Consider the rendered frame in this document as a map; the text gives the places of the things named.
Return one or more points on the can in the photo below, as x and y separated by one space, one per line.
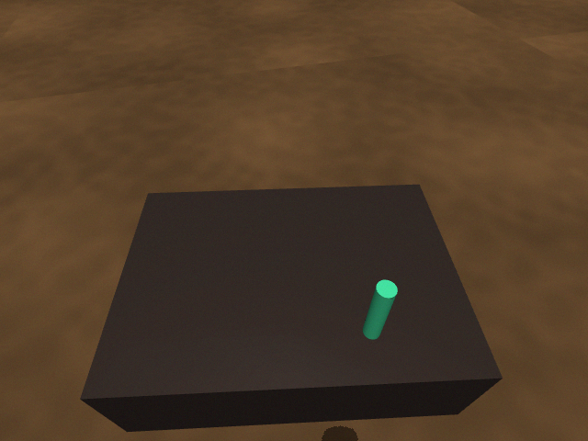
379 309

